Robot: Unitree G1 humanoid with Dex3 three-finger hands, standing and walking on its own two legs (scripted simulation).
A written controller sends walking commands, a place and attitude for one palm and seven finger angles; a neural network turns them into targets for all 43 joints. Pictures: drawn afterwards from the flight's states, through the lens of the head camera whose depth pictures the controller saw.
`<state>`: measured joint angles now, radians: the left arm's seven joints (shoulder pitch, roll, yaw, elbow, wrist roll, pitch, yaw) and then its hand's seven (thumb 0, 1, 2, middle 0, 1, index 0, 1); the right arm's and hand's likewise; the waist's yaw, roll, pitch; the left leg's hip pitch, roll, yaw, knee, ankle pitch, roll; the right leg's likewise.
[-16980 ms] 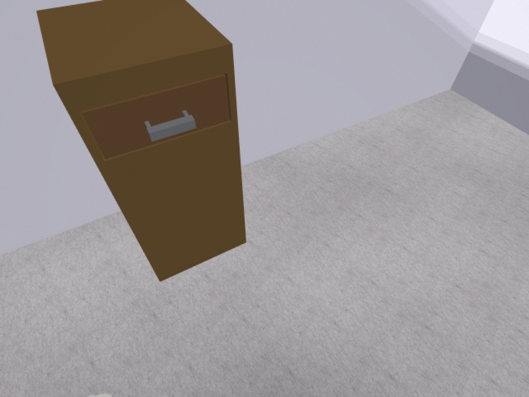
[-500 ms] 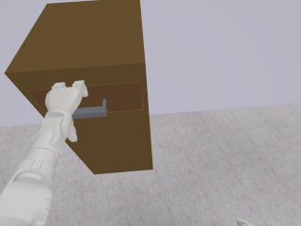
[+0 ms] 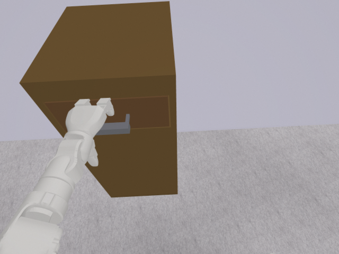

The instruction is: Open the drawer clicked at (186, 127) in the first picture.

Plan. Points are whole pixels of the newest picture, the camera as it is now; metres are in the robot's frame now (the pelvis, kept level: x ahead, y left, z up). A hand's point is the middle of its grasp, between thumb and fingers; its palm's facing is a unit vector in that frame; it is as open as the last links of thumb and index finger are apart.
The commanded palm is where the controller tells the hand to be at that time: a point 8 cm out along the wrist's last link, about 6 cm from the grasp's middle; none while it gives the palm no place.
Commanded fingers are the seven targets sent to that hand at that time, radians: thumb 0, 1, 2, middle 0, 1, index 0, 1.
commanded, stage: move the hooked fingers above the handle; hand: left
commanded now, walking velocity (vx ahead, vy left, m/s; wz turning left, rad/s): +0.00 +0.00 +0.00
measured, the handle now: (111, 123) +0.47 +0.21 -0.01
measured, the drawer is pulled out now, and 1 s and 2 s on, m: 0.00 0.00 0.00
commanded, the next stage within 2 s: none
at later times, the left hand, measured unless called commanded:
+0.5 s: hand (109, 136) +0.38 +0.18 +0.04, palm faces -0.05 -0.05 -1.00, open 13.8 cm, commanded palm +0.38 +0.22 +0.11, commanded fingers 0.00 -0.50 0.30 -0.30 -1.20 -0.30 -1.20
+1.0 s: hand (105, 133) +0.40 +0.19 +0.04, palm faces -0.01 -0.02 -1.00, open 13.8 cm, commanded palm +0.39 +0.23 +0.11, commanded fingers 0.00 -0.50 0.30 -0.30 -1.20 -0.30 -1.20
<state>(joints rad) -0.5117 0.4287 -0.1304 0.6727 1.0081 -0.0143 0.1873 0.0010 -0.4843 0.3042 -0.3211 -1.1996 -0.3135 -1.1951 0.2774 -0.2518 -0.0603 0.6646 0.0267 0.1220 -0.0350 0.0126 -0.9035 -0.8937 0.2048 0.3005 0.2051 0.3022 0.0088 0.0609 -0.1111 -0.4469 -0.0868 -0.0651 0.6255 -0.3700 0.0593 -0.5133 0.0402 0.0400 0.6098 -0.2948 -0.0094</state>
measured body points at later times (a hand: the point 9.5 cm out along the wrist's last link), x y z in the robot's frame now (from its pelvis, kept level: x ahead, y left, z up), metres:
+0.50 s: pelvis +0.00 -0.01 +0.00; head +0.04 -0.03 +0.45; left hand +0.38 +0.18 +0.10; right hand +0.11 -0.26 -0.13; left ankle -0.05 +0.08 -0.72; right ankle +0.00 -0.12 -0.72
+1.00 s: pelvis -0.01 -0.02 +0.00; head +0.05 -0.03 +0.44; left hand +0.39 +0.19 +0.10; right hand +0.09 -0.29 -0.13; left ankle -0.05 +0.08 -0.72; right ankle +0.00 -0.12 -0.72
